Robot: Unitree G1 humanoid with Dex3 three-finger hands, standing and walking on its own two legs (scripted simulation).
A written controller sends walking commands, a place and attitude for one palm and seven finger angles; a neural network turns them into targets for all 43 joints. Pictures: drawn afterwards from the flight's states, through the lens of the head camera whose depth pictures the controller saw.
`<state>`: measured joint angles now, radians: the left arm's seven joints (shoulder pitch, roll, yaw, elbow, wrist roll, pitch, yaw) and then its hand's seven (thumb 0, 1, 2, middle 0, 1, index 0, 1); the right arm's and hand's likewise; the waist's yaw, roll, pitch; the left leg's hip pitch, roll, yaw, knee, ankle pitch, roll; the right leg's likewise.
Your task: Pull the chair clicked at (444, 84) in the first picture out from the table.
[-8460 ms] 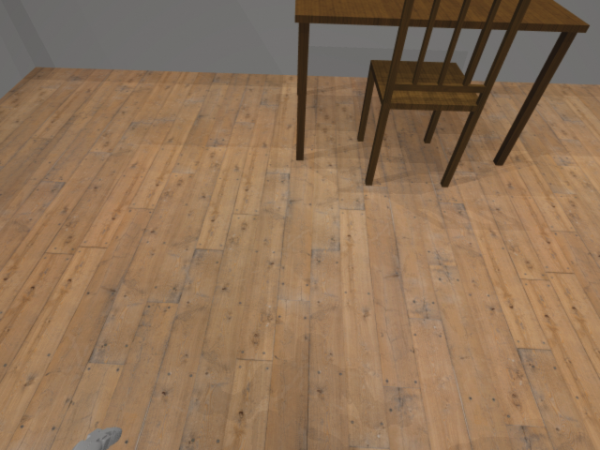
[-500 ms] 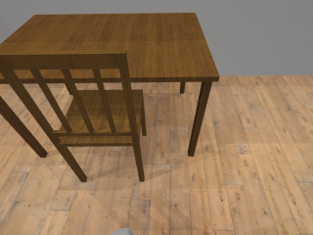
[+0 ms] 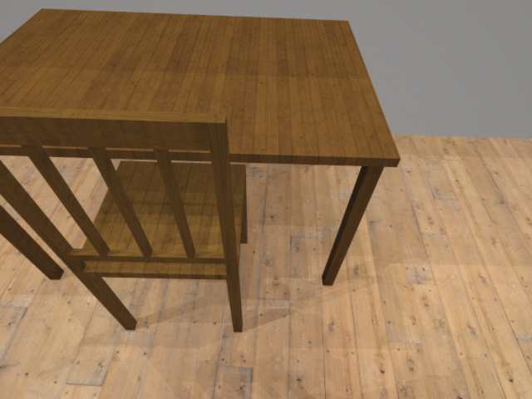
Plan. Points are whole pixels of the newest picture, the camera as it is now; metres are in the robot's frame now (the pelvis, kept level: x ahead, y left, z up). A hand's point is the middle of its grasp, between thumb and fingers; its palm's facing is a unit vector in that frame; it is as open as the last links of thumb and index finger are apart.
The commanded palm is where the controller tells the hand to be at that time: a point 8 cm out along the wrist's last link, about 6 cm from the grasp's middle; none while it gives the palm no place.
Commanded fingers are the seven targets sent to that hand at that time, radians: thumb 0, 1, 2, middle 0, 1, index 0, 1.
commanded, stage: come to a stop and stand still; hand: left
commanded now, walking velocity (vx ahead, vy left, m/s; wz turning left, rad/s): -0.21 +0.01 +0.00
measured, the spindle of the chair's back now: (126, 209) +0.45 +0.32 -0.05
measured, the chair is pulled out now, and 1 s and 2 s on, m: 0.00 0.00 0.00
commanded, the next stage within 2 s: look again from close up in 0.76 s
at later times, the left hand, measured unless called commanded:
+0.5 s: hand out of the picture +0.02 +0.18 -0.16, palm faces +0.07 -0.97 -0.24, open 7.4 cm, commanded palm none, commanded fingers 0.00 0.90 0.90 -0.20 -0.30 -0.20 -0.30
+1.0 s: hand out of the picture -0.04 +0.15 -0.17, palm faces -0.01 -0.97 -0.23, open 7.3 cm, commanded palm none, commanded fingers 0.00 0.90 0.90 -0.20 -0.30 -0.20 -0.30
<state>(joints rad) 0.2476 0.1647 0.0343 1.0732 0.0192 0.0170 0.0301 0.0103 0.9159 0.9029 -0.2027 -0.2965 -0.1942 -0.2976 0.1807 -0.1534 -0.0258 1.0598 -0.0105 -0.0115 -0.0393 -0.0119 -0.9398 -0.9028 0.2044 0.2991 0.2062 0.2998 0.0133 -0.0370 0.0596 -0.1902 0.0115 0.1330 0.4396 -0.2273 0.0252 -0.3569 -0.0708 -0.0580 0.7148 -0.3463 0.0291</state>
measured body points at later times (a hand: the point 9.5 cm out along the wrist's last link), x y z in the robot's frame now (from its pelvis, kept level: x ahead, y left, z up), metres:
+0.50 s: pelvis -0.04 -0.01 +0.00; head -0.02 -0.02 +0.45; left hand +0.02 +0.23 -0.14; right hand +0.01 -0.25 -0.16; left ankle -0.09 +0.13 -0.73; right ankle +0.04 -0.12 -0.74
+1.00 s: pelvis -0.04 -0.02 +0.00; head +0.00 -0.05 +0.44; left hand -0.03 +0.20 -0.15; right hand -0.07 -0.24 -0.18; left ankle -0.07 +0.10 -0.73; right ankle -0.05 -0.11 -0.74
